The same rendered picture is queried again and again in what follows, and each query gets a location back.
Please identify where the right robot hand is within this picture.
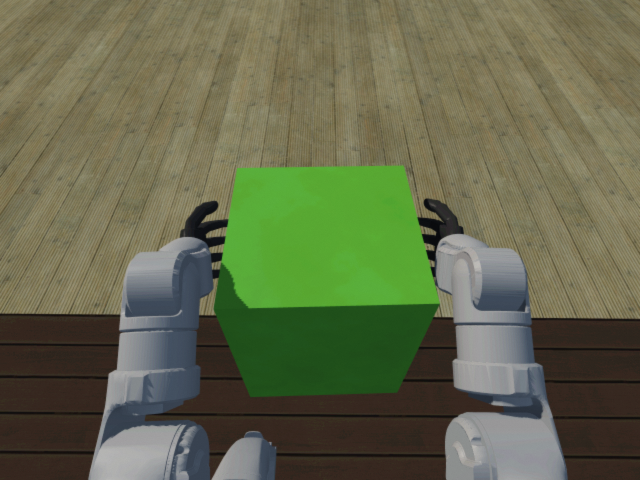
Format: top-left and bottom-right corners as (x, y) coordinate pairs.
(417, 198), (464, 277)

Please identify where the carton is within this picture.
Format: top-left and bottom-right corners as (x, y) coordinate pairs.
(214, 166), (440, 397)

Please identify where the robot left thigh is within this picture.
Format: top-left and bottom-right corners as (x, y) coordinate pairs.
(212, 437), (276, 480)

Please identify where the robot left upper arm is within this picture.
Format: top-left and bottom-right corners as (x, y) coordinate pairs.
(91, 420), (210, 480)

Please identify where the left robot forearm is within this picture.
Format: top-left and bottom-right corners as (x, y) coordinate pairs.
(88, 237), (214, 480)

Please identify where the left robot hand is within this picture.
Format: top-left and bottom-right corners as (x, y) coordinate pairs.
(180, 201), (228, 279)

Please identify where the right robot forearm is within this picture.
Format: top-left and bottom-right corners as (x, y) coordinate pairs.
(435, 234), (568, 480)

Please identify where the robot right upper arm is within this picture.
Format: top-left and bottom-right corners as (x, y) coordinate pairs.
(445, 412), (567, 480)

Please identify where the left robot shin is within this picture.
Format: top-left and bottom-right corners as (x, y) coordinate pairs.
(244, 431), (264, 439)

